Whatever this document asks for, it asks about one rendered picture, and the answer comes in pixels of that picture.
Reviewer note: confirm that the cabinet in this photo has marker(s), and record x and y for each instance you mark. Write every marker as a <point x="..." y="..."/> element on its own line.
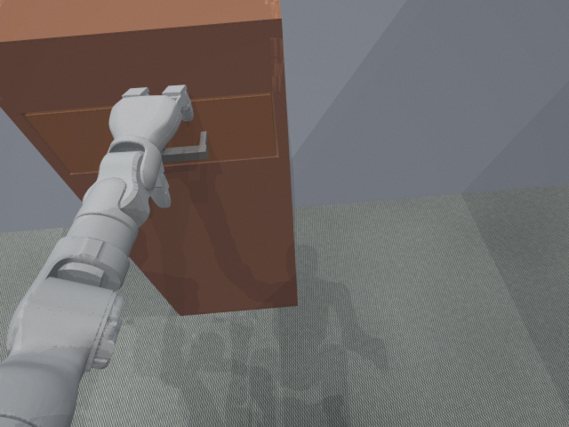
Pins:
<point x="226" y="243"/>

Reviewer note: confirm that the handle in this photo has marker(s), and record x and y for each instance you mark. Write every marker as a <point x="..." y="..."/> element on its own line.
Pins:
<point x="187" y="153"/>

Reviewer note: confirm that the left robot forearm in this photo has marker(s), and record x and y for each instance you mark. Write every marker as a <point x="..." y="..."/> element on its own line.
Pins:
<point x="96" y="249"/>

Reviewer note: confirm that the left robot upper arm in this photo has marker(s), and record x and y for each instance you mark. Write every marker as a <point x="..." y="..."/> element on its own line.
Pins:
<point x="68" y="329"/>

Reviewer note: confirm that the left robot hand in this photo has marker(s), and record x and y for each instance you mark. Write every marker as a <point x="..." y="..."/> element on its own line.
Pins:
<point x="155" y="118"/>

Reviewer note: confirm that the drawer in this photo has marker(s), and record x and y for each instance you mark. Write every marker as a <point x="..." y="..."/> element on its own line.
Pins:
<point x="238" y="126"/>

